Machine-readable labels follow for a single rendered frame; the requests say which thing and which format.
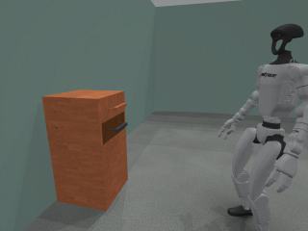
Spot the drawer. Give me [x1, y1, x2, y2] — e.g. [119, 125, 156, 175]
[101, 112, 125, 145]

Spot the handle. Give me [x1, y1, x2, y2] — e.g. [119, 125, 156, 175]
[110, 122, 128, 133]
[114, 103, 127, 112]

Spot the robot right hand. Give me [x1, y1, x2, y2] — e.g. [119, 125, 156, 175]
[218, 118, 238, 140]

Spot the robot left shin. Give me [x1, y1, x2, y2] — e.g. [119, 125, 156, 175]
[247, 193, 271, 231]

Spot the right robot upper arm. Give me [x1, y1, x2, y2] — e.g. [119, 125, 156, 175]
[250, 64, 266, 103]

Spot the robot right thigh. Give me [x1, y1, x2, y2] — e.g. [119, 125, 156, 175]
[232, 127, 260, 183]

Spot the cabinet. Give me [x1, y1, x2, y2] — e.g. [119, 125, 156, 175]
[41, 90, 128, 212]

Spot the robot left hand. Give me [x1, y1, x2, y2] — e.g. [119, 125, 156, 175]
[265, 154, 298, 193]

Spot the robot right forearm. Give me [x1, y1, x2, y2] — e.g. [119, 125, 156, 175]
[233, 96, 257, 123]

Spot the left robot upper arm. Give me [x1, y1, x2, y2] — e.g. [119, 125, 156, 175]
[288, 64, 308, 117]

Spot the robot left forearm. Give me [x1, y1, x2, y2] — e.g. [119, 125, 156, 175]
[283, 104, 308, 159]

